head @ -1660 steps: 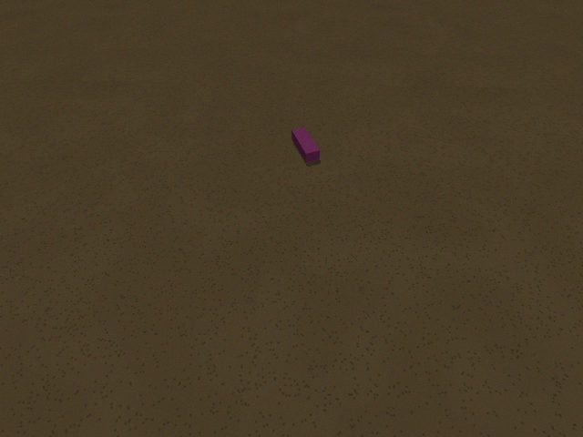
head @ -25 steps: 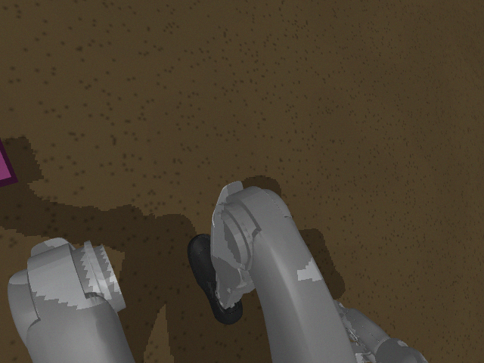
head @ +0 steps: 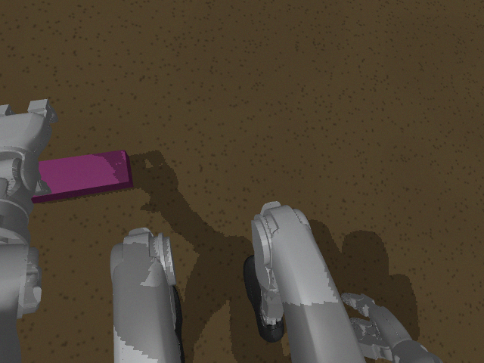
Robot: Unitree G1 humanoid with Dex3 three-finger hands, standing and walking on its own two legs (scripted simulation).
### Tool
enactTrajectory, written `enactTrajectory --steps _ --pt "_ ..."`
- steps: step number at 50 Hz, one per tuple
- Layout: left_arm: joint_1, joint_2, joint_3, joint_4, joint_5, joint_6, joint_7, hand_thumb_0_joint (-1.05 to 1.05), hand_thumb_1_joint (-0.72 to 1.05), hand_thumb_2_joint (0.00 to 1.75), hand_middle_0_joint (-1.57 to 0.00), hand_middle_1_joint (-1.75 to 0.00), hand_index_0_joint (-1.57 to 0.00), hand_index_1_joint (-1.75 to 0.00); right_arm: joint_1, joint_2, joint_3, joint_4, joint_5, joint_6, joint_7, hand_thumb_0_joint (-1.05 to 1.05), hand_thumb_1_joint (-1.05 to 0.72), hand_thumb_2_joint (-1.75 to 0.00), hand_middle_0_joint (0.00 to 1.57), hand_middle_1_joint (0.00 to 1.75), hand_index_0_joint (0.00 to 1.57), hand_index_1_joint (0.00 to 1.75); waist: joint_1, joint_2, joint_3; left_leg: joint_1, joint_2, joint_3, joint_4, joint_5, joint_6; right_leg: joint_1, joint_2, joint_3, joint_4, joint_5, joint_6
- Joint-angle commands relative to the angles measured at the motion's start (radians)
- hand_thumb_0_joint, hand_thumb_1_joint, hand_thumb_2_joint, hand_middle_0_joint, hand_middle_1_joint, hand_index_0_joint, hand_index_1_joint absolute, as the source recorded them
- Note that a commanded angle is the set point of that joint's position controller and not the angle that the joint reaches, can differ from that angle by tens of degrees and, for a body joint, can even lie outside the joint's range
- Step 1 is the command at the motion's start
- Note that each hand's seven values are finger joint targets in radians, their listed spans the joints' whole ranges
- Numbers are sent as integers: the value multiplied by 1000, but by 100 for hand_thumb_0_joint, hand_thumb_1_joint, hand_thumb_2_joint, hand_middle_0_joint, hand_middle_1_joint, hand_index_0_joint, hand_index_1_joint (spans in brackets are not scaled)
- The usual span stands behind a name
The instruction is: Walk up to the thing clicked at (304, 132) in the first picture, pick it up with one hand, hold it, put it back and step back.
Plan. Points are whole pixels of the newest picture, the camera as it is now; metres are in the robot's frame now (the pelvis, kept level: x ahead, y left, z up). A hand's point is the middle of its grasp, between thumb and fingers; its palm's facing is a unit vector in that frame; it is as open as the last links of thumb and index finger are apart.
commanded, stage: withdraw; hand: left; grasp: from above
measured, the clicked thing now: (79, 176) +0.49 +0.29 -0.34
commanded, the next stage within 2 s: home in 0.22 s
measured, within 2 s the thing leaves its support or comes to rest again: neither
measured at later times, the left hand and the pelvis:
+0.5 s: hand (62, 167) +0.47 +0.29 -0.23, palm faces -0.38 -0.07 -0.92, open 13.1 cm; pelvis +0.00 +0.01 -0.05, yaw -2 degrees
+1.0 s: hand (27, 215) +0.35 +0.25 -0.02, palm faces -0.24 -0.72 -0.64, open 7.6 cm; pelvis +0.01 +0.00 +0.11, yaw +3 degrees
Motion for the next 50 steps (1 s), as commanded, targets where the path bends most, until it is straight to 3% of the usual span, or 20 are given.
enactTrajectory --steps 1,4,6,11,14,16,18,20,21,22,26,29,31,33,38,41,42,43,48,50 --pt "-249 256 45 -52 22 -59 -12 0 -51 101 -10 -101 -9 -102 221 -231 -60 -18 -4 18 -54 0 -90 -90 20 30 20 30 -51 50 -494 265 -22 80 -211 102 46 409 29 -14 -263 94 -52" --pt "-272 269 51 -31 41 -104 11 0 -52 102 -8 -102 -8 -103 209 -219 -47 -18 -9 22 -69 0 -90 -90 20 30 20 30 -43 91 -516 292 -20 78 -220 90 42 386 31 -9 -244 79 -50" --pt "-289 269 41 2 64 -130 36 0 -51 102 -8 -102 -8 -102 204 -221 -37 -15 -18 21 -76 0 -90 -90 20 30 20 30 -59 115 -501 287 -16 74 -207 80 39 363 34 -11 -232 63 -51" --pt "-376 332 73 36 122 -182 130 0 -51 101 -7 -103 -8 -103 214 -238 -24 -5 -40 15 -84 0 -90 -90 20 30 20 30 -57 200 -545 345 -12 59 -187 79 27 274 37 -37 -175 53 -57" --pt "-434 318 68 87 151 -201 190 0 -52 101 -7 -103 -8 -102 231 -249 -19 15 -62 1 -84 0 -90 -90 20 30 20 30 -101 243 -533 370 -9 40 -176 78 21 214 34 -65 -139 65 -57" --pt "-465 342 85 85 168 -204 231 0 -52 100 -7 -103 -8 -103 244 -262 -23 23 -72 -9 -83 0 -90 -90 20 30 20 30 -96 288 -562 424 -6 30 -176 87 15 185 31 -80 -117 79 -57" --pt "-475 369 113 56 184 -196 267 0 -36 93 -23 -87 -23 -87 259 -276 -30 32 -83 -22 -80 0 -88 -89 20 30 20 30 -91 371 -600 484 -3 26 -179 122 5 163 23 -91 -84 116 -54" --pt "-444 360 127 45 176 -171 295 0 -24 98 -26 -73 -23 -75 264 -278 -43 34 -88 -35 -73 0 -88 -89 20 30 20 30 -90 409 -637 517 1 20 -178 144 -1 146 20 -96 -62 138 -54" --pt "-441 368 148 -1 162 -156 307 0 -19 94 -25 -67 -22 -70 270 -275 -50 33 -88 -38 -69 0 -88 -89 20 30 20 30 -73 436 -693 552 1 21 -191 170 -5 160 18 -95 -60 160 -55" --pt "-408 384 179 -32 143 -135 316 0 -14 90 -24 -63 -22 -65 270 -282 -65 30 -82 -39 -65 0 -89 -90 20 30 20 30 -56 463 -740 586 3 17 -198 208 -11 160 10 -95 -49 189 -56" --pt "-349 333 187 -72 45 -52 288 0 11 85 -22 -51 -20 -53 295 -270 -93 31 -63 -46 -40 0 -89 -90 20 30 20 30 -36 450 -781 570 0 39 -210 240 -4 201 6 -73 -77 225 -65" --pt "-262 308 203 -171 -61 -1 226 0 27 88 -22 -47 -20 -49 320 -257 -117 30 -37 -41 -26 0 -89 -90 20 30 20 30 22 435 -888 614 -3 53 -251 275 5 314 8 -56 -127 252 -65" --pt "-183 215 169 -208 -151 36 170 0 42 88 -21 -43 -20 -44 318 -247 -130 32 -8 -33 -22 0 -89 -90 20 30 20 30 29 368 -865 597 -6 61 -281 272 14 366 11 -43 -176 260 -61" --pt "-90 171 154 -304 -231 66 104 0 56 92 -22 -43 -21 -44 312 -232 -138 18 17 -21 -23 0 -89 -90 20 30 20 30 41 287 -877 570 -9 69 -305 266 26 452 21 -26 -222 269 -56" --pt "149 52 140 -545 -444 123 -55 0 89 99 -22 -38 -22 -38 242 -201 -149 -49 64 5 -50 0 -90 -90 20 30 20 30 57 117 -738 536 -2 49 -405 223 39 545 23 -3 -342 254 -47" --pt "234 0 129 -710 -550 131 -117 0 90 90 -20 -30 -20 -30 194 -173 -150 -91 76 8 -78 0 -90 -90 20 30 20 30 76 63 -718 545 3 59 -451 169 44 623 21 15 -418 206 -45" --pt "270 -47 105 -747 -583 133 -131 0 90 90 -20 -30 -20 -30 181 -167 -149 -100 80 7 -86 0 -90 -90 20 30 20 30 71 64 -685 562 2 57 -475 156 42 625 17 19 -445 192 -47" --pt "284 -41 119 -804 -615 134 -140 0 90 90 -20 -30 -20 -30 165 -164 -152 -113 85 5 -95 0 -90 -90 20 30 20 30 82 67 -685 594 6 53 -503 139 40 637 16 22 -463 172 -46" --pt "419 -115 110 -942 -734 156 -156 0 90 90 -20 -30 -20 -30 101 -140 -146 -157 103 -9 -141 0 -90 -90 20 30 20 30 96 85 -618 725 15 39 -629 105 31 691 13 30 -558 134 -48" --pt "490 -129 125 -979 -787 179 -152 0 90 90 -20 -30 -20 -30 76 -137 -146 -170 110 -16 -162 0 -90 -90 20 30 20 30 114 82 -592 791 18 29 -691 73 27 713 11 34 -608 99 -48"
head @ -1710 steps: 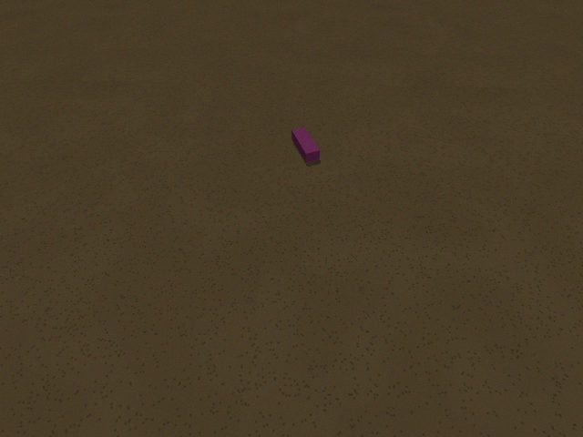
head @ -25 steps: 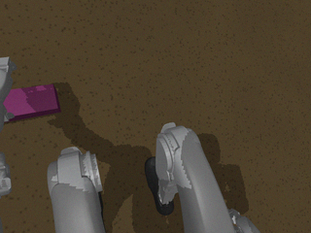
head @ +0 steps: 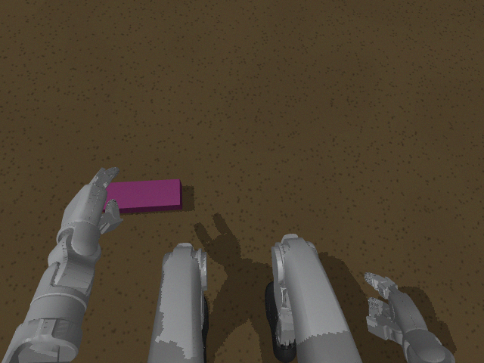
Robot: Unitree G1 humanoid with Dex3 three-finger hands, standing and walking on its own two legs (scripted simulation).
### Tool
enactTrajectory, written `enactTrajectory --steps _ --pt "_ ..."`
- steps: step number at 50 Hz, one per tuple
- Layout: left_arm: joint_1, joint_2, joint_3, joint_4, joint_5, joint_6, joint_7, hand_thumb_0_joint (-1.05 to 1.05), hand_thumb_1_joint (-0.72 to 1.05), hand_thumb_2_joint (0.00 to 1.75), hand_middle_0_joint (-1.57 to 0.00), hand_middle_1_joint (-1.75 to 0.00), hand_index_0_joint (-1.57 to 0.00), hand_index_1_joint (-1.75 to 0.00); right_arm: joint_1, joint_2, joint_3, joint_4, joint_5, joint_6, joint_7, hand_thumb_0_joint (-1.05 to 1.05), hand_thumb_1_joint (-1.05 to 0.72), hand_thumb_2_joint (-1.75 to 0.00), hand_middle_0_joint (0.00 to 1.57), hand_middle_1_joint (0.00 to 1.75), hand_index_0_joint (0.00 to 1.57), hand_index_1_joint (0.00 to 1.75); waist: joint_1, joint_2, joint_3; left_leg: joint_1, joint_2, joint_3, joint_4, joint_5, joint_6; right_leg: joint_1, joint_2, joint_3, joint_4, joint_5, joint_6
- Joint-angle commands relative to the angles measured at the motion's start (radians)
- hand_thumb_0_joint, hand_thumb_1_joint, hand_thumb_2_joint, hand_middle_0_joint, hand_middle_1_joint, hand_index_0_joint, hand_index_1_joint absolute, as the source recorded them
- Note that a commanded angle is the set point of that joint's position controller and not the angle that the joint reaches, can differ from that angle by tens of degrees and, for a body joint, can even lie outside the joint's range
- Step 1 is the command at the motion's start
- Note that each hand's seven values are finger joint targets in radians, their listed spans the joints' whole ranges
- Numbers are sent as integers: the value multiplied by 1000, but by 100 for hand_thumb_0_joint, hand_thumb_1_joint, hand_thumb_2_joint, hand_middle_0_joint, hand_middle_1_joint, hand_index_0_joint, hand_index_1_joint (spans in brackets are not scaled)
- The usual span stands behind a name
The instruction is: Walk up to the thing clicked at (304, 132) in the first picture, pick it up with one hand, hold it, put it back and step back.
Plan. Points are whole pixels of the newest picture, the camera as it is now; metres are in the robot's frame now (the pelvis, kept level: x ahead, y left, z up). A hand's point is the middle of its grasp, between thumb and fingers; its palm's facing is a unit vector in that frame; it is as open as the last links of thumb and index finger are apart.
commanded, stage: home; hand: left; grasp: from above
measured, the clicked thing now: (143, 196) +0.49 +0.27 -0.45
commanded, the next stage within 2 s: none
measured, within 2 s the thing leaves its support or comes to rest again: neither
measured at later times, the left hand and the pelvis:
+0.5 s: hand (73, 267) +0.26 +0.20 +0.09, palm faces +0.10 -0.97 -0.23, open 7.4 cm; pelvis +0.04 +0.00 +0.18, yaw +3 degrees
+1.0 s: hand (1, 327) +0.22 +0.19 +0.19, palm faces +0.13 -0.97 -0.20, open 7.4 cm; pelvis +0.07 +0.00 +0.24, yaw +4 degrees
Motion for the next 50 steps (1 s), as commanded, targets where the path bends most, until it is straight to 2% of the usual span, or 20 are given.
enactTrajectory --steps 1,3,5,6,8,11,12,14,15,16,20,22,25,26,27,29,31,35,45,50 --pt "-92 116 53 -304 -111 3 18 0 90 90 -20 -30 -20 -30 68 -144 -53 -104 14 -46 -48 0 -90 -90 20 30 20 30 -25 118 -483 487 13 -7 -390 61 20 398 8 4 -313 96 -47" --pt "-11 115 69 -345 -157 35 21 0 90 90 -20 -30 -20 -30 47 -142 -49 -129 20 -52 -68 0 -90 -90 20 30 20 30 -11 111 -499 565 15 -19 -443 58 18 450 9 5 -354 93 -45" --pt "34 90 60 -415 -213 64 24 0 90 90 -20 -30 -20 -30 34 -131 -43 -144 24 -56 -85 0 -90 -90 20 30 20 30 -11 109 -512 627 14 -13 -479 107 16 509 8 10 -397 125 -45" --pt "59 86 67 -431 -246 82 27 0 90 90 -20 -30 -20 -30 28 -128 -40 -153 26 -59 -94 0 -90 -90 20 30 20 30 -11 94 -509 654 14 -11 -497 113 18 540 8 14 -425 127 -43" --pt "91 60 52 -467 -296 110 31 0 90 90 -20 -30 -20 -30 15 -116 -28 -159 27 -67 -111 0 -90 -90 20 30 20 30 -26 94 -459 684 15 -17 -548 89 19 572 9 17 -475 108 -41" --pt "201 33 60 -484 -348 151 38 0 90 90 -20 -30 -20 -30 11 -104 -16 -163 30 -81 -135 0 -90 -90 20 30 20 30 -19 88 -383 750 16 -35 -637 65 16 625 8 23 -553 93 -39" --pt "217 17 51 -510 -364 163 39 0 90 90 -20 -30 -20 -30 18 -96 -9 -168 31 -85 -141 0 -90 -90 20 30 20 30 -22 95 -384 781 18 -35 -658 85 16 658 9 24 -575 111 -39" --pt "259 13 76 -551 -399 191 47 0 90 90 -20 -30 -20 -30 30 -87 1 -185 35 -93 -156 0 -90 -90 20 30 20 30 -8 78 -393 842 17 -33 -703 110 16 738 10 27 -630 131 -38" --pt "302 -20 54 -565 -412 205 47 0 90 90 -20 -30 -20 -30 36 -80 6 -183 36 -98 -165 0 -90 -90 20 30 20 30 -12 86 -373 872 17 -22 -724 149 13 767 11 26 -657 156 -41" --pt "313 -15 71 -586 -429 216 50 0 90 90 -20 -30 -20 -30 40 -77 9 -188 36 -104 -174 0 -90 -90 20 30 20 30 -8 79 -372 893 17 -16 -739 172 14 805 13 26 -686 173 -40" --pt "443 -52 74 -609 -469 252 46 0 90 90 -20 -30 -20 -30 69 -57 27 -190 32 -126 -209 0 -90 -90 20 30 20 30 -2 58 -283 968 19 -12 -828 243 13 924 15 23 -787 233 -37" --pt "467 -63 74 -649 -481 263 43 0 90 90 -20 -30 -20 -30 83 -53 30 -193 29 -139 -222 0 -90 -90 20 30 20 30 0 69 -271 1020 22 -14 -872 279 9 975 15 21 -822 264 -36" --pt "594 -92 62 -685 -491 285 36 0 90 90 -20 -30 -20 -30 110 -46 33 -211 26 -152 -237 0 -90 -90 20 30 20 30 6 55 -228 1094 21 -12 -936 354 5 1061 19 11 -886 320 -35" --pt "614 -83 74 -715 -493 291 37 0 90 90 -20 -30 -20 -30 115 -46 31 -223 22 -155 -242 0 -90 -90 20 30 20 30 14 55 -223 1112 19 -4 -955 359 6 1093 20 12 -913 326 -34" --pt "640 -90 66 -729 -493 298 36 0 90 90 -20 -30 -20 -30 124 -42 32 -221 21 -159 -246 0 -90 -90 20 30 20 30 19 54 -209 1139 19 0 -977 377 4 1118 20 10 -934 340 -34" --pt "679 -100 47 -781 -494 309 32 0 90 90 -20 -30 -20 -30 134 -36 30 -234 20 -167 -253 0 -90 -90 20 30 20 30 14 56 -181 1180 17 8 -1011 403 5 1162 22 8 -981 364 -30" --pt "749 -106 56 -811 -498 321 28 0 90 90 -20 -30 -20 -30 142 -32 29 -242 17 -177 -259 0 -90 -90 20 30 20 30 22 50 -152 1209 19 7 -1044 421 3 1198 25 3 -1012 377 -30" --pt "814 -118 41 -858 -495 338 16 0 90 90 -20 -30 -20 -30 141 -32 27 -255 13 -197 -269 0 -90 -90 20 30 20 30 19 25 -88 1236 16 14 -1082 432 8 1233 27 -3 -1060 385 -29" --pt "797 -111 38 -871 -484 346 -27 0 90 90 -20 -30 -20 -30 122 -46 16 -255 -2 -245 -274 0 -90 -90 20 30 20 30 13 -13 10 1252 10 26 -1123 351 19 1236 19 -3 -1119 310 -17" --pt "795 -99 48 -886 -479 339 -33 0 90 90 -20 -30 -20 -30 117 -54 12 -251 -2 -258 -269 0 -90 -90 20 30 20 30 28 20 -15 1275 10 21 -1133 384 11 1256 19 -5 -1103 338 -21"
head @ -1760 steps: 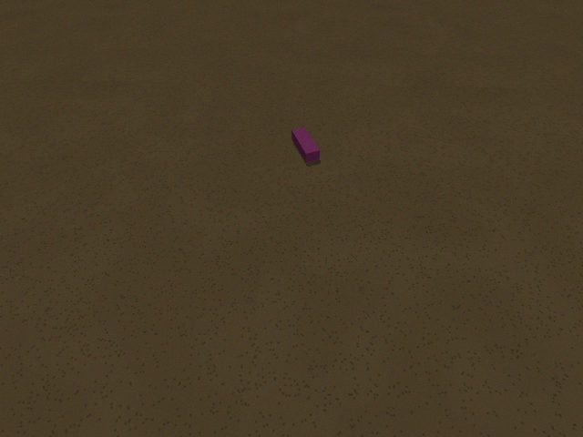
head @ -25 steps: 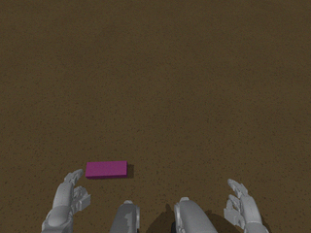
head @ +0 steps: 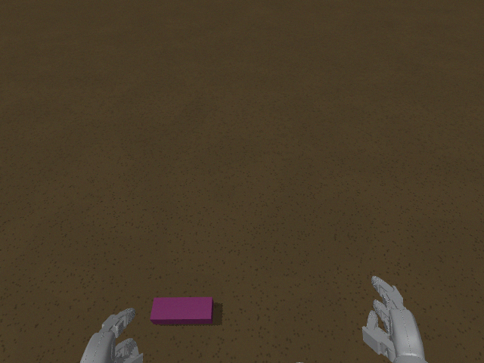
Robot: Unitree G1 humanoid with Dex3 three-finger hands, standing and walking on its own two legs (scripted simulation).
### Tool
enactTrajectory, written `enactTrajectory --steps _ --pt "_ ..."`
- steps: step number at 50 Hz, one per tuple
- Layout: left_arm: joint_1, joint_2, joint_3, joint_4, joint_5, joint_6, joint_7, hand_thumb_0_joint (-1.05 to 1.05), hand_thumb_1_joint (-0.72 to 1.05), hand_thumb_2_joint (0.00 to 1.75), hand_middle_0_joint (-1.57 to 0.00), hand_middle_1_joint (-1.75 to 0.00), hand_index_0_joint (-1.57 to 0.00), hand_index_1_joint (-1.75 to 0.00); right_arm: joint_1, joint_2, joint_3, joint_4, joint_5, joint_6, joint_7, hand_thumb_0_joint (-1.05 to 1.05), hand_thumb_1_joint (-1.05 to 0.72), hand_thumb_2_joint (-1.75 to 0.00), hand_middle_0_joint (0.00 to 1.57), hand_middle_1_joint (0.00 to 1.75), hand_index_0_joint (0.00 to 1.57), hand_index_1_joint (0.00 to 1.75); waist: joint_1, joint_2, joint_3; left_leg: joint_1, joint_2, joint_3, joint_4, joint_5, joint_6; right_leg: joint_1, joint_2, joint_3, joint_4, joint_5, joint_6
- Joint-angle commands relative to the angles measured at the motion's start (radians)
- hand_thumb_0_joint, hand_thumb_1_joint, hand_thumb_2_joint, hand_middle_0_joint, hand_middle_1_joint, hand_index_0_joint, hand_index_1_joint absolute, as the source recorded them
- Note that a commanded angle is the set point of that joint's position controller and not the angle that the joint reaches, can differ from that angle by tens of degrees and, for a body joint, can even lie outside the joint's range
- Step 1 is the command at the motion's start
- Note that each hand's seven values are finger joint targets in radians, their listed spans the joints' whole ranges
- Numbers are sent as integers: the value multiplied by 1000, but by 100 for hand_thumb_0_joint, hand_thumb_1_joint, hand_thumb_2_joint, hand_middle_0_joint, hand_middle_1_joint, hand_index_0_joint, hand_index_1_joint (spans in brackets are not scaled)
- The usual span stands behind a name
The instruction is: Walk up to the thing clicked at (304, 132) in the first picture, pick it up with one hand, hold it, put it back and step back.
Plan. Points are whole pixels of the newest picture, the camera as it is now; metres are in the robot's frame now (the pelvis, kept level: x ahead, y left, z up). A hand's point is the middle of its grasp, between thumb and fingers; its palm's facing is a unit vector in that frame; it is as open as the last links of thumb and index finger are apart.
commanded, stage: home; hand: left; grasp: from above
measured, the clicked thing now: (183, 310) +0.43 +0.24 -0.69
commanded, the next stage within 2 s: stand in 1.78 s
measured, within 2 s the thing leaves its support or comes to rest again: neither
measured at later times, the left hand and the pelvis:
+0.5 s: hand (143, 358) +0.16 +0.17 -0.05, palm faces +0.04 -0.98 -0.20, open 7.4 cm; pelvis +0.00 +0.00 +0.00, yaw +0 degrees
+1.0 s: hand (143, 357) +0.16 +0.17 -0.05, palm faces +0.04 -0.98 -0.20, open 7.4 cm; pelvis +0.00 +0.00 +0.00, yaw +0 degrees
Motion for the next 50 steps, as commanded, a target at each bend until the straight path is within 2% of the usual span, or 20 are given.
enactTrajectory --steps 1,2,3,6,9,11,13,15,20,26,30,33,34,37,40,46,48,50 --pt "-43 109 61 -196 15 -58 -1 0 90 90 -20 -30 -20 -30 -48 -124 -53 -137 -7 -67 -6 0 -90 -90 20 30 20 30 -12 18 -50 85 -9 22 -176 207 15 55 13 -10 -139 161 -10" --pt "-43 115 67 -192 18 -58 2 0 90 90 -20 -30 -20 -30 -51 -122 -51 -138 -6 -67 -7 0 -90 -90 20 30 20 30 -4 15 -48 86 -10 26 -173 203 18 57 12 -10 -144 161 -8" --pt "-48 106 57 -198 18 -59 1 0 90 90 -20 -30 -20 -30 -52 -122 -52 -139 -7 -68 -7 0 -90 -90 20 30 20 30 -12 5 -50 89 -10 26 -171 204 18 58 12 -8 -143 164 -8" --pt "-36 109 61 -196 20 -60 4 0 90 90 -20 -30 -20 -30 -55 -120 -50 -136 -9 -69 -7 0 -90 -90 20 30 20 30 -3 17 -51 86 -10 24 -173 197 17 59 12 -8 -144 159 -9" --pt "-32 102 56 -191 17 -63 3 0 90 90 -20 -30 -20 -30 -51 -120 -52 -129 -11 -72 -7 0 -90 -90 20 30 20 30 -11 7 -77 90 -12 27 -158 221 18 68 11 -2 -139 183 -8" --pt "-36 109 62 -193 15 -64 4 0 90 90 -20 -30 -20 -30 -53 -126 -52 -131 -8 -72 -8 0 -90 -90 20 30 20 30 -7 1 -50 78 -8 20 -172 201 16 59 13 -7 -139 162 -8" --pt "-32 108 62 -201 14 -66 5 0 90 90 -20 -30 -20 -30 -48 -122 -53 -127 -9 -71 -8 0 -90 -90 20 30 20 30 -4 19 -87 89 -9 24 -161 229 15 71 12 -3 -134 184 -11" --pt "-20 102 57 -188 11 -64 4 0 90 90 -20 -30 -20 -30 -53 -121 -51 -131 -8 -72 -9 0 -90 -90 20 30 20 30 -6 -20 -63 75 -10 25 -159 213 21 73 12 -5 -140 177 -7" --pt "-23 108 67 -191 13 -64 6 0 90 90 -20 -30 -20 -30 -47 -124 -56 -126 -8 -73 -11 0 -90 -90 20 30 20 30 -3 -16 -77 79 -8 26 -158 234 17 76 12 -3 -132 190 -9" --pt "-26 108 64 -190 15 -63 4 0 90 90 -20 -30 -20 -30 -51 -123 -56 -126 -8 -72 -10 0 -90 -90 20 30 20 30 0 -1 -41 69 -5 25 -169 186 16 51 14 -4 -140 149 -8" --pt "-27 104 61 -198 12 -62 3 0 90 90 -20 -30 -20 -30 -49 -122 -56 -127 -6 -74 -9 0 -90 -90 20 30 20 30 -1 3 -52 65 -9 26 -167 175 16 53 11 -1 -141 141 -8" --pt "-31 109 61 -208 11 -62 3 0 90 90 -20 -30 -20 -30 -45 -124 -57 -127 -6 -74 -10 0 -90 -90 20 30 20 30 -7 -4 -77 78 -7 26 -160 208 17 67 12 -1 -134 167 -9" --pt "-24 110 67 -198 12 -62 4 0 90 90 -20 -30 -20 -30 -46 -124 -58 -123 -6 -74 -10 0 -90 -90 20 30 20 30 -1 -6 -75 76 -7 27 -156 216 17 69 11 -1 -132 176 -8" --pt "-35 104 55 -196 14 -60 3 0 90 90 -20 -30 -20 -30 -45 -124 -56 -125 -6 -71 -10 0 -90 -90 20 30 20 30 -6 -8 -49 73 -6 27 -161 207 18 53 12 0 -135 168 -8" --pt "-26 111 65 -200 12 -65 1 0 90 90 -20 -30 -20 -30 -48 -126 -58 -121 -7 -71 -8 0 -90 -90 20 30 20 30 -1 19 -72 85 -1 16 -171 221 10 60 14 -5 -120 169 -13" --pt "-25 101 57 -193 11 -64 2 0 90 90 -20 -30 -20 -30 -49 -122 -57 -127 -7 -70 -9 0 -90 -90 20 30 20 30 -6 -17 -64 71 -7 22 -161 203 17 60 13 -1 -133 165 -8" --pt "-25 114 68 -197 14 -65 4 0 90 90 -20 -30 -20 -30 -50 -122 -59 -128 -7 -69 -10 0 -90 -90 20 30 20 30 0 1 -70 78 -7 28 -154 213 16 62 10 1 -131 174 -8" --pt "-28 111 59 -202 13 -67 2 0 90 90 -20 -30 -20 -30 -45 -123 -58 -126 -7 -68 -9 0 -90 -90 20 30 20 30 -8 5 -83 84 -6 25 -154 240 15 66 11 1 -123 194 -10"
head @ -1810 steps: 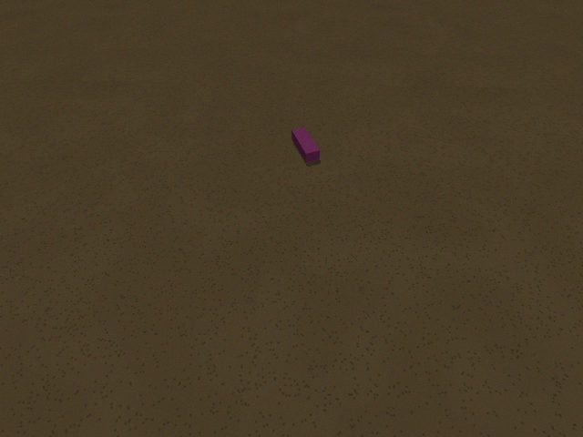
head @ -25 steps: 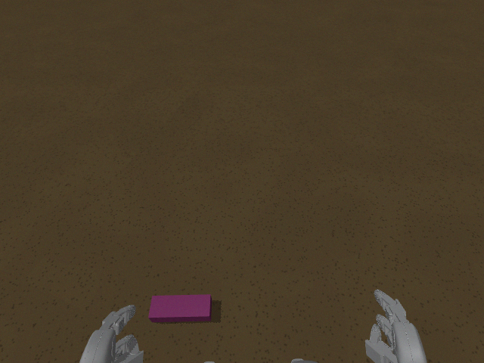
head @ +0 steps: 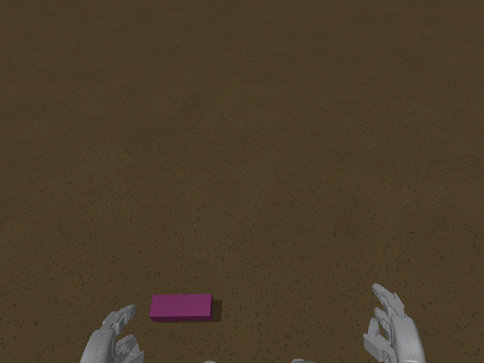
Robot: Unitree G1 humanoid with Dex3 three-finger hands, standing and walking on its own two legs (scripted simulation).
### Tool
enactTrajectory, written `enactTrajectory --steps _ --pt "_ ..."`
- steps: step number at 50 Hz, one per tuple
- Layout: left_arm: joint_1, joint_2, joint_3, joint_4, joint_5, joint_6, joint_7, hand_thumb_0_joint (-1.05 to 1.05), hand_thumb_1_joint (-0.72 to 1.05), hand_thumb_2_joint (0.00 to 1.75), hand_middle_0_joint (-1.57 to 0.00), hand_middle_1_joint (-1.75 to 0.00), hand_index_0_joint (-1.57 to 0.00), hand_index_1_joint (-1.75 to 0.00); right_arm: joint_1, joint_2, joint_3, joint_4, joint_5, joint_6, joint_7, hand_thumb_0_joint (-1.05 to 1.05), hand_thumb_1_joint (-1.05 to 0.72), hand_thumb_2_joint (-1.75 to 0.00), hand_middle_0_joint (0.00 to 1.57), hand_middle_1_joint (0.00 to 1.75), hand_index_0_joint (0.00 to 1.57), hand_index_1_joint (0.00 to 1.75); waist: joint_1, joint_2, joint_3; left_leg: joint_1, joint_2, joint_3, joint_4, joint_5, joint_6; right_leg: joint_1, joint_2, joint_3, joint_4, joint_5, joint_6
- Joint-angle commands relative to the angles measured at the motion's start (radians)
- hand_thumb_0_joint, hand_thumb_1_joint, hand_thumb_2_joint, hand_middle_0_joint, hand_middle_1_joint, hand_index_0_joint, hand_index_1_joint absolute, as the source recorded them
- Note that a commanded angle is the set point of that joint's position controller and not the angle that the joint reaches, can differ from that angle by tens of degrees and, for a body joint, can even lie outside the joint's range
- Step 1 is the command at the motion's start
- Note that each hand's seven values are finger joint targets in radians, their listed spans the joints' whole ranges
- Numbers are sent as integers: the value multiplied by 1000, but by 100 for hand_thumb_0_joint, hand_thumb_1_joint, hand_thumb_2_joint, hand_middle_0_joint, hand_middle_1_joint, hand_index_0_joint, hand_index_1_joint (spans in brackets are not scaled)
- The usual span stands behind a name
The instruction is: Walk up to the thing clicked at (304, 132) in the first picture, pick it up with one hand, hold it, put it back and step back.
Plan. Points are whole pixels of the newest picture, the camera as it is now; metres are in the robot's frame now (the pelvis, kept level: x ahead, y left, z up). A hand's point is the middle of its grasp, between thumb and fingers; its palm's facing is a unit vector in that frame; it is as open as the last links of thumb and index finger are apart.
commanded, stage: home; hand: left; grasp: from above
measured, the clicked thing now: (182, 307) +0.43 +0.24 -0.69
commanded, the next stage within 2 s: stand in 0.78 s
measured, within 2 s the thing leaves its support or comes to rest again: neither
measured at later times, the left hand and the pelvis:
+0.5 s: hand (141, 358) +0.16 +0.18 -0.05, palm faces +0.04 -0.98 -0.20, open 7.4 cm; pelvis +0.00 +0.00 +0.00, yaw +0 degrees
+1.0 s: hand out of the picture +0.15 +0.20 -0.08, palm faces +0.01 -0.95 -0.30, open 7.4 cm; pelvis -0.01 +0.00 +0.01, yaw +0 degrees
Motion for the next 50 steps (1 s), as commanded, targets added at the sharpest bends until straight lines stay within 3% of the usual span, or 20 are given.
enactTrajectory --steps 1,8,11,35,43,44,45,46,48,50 --pt "-21 114 70 -201 12 -52 7 0 90 90 -20 -30 -20 -30 -59 -126 -54 -158 -5 -60 -13 0 -90 -90 20 30 20 30 -7 4 -94 86 -11 24 -153 246 22 77 7 -2 -141 210 -3" --pt "-17 109 69 -185 12 -54 6 0 90 90 -20 -30 -20 -30 -61 -128 -56 -157 -5 -58 -11 0 -90 -90 20 30 20 30 -6 -7 -82 75 -11 22 -159 233 21 75 7 -4 -141 198 -4" --pt "-7 104 60 -192 13 -53 6 0 90 90 -20 -30 -20 -30 -58 -127 -58 -158 -6 -54 -10 0 -90 -90 20 30 20 30 -4 11 -98 94 -7 18 -158 280 15 78 9 -7 -126 226 -8" --pt "-28 110 60 -212 10 -46 9 0 90 90 -20 -30 -20 -30 -63 -126 -53 -164 -1 -54 -9 0 -90 -90 20 30 20 30 -4 13 -65 66 -8 16 -173 175 22 59 9 -7 -146 145 -6" --pt "-15 105 64 -191 5 -48 7 0 90 90 -20 -30 -20 -30 -57 -128 -55 -168 -2 -50 -6 0 -90 -90 20 30 20 30 -12 2 -79 73 -7 14 -163 216 20 65 12 -10 -137 178 -7" --pt "-316 184 65 160 133 -254 43 0 90 90 -20 -30 -20 -30 -122 -232 -96 81 -125 56 54 0 -90 -90 20 30 20 30 66 -67 147 96 33 -42 -258 376 61 244 -69 82 -185 173 -29" --pt "-235 209 82 322 136 -323 37 0 90 90 -20 -30 -20 -30 -129 -242 -112 104 -126 97 79 0 -90 -90 20 30 20 30 65 -129 63 148 16 -1 -237 359 73 272 -96 162 -238 164 -67" --pt "-231 207 76 358 132 -356 30 0 90 90 -20 -30 -20 -30 -115 -248 -115 79 -136 117 93 0 -90 -90 20 30 20 30 41 -124 64 171 10 -17 -245 324 71 237 -96 197 -266 148 -87" --pt "-252 214 64 448 132 -396 19 0 90 90 -20 -30 -20 -30 -116 -221 -112 129 -93 129 127 0 -90 -90 20 30 20 30 55 -55 9 276 17 -22 -279 350 68 310 -111 177 -237 282 -70" --pt "-293 207 72 543 113 -399 16 0 90 90 -20 -30 -20 -30 -124 -212 -111 156 -70 138 150 0 -90 -90 20 30 20 30 59 -76 34 299 11 -21 -319 311 63 304 -109 162 -277 238 -51"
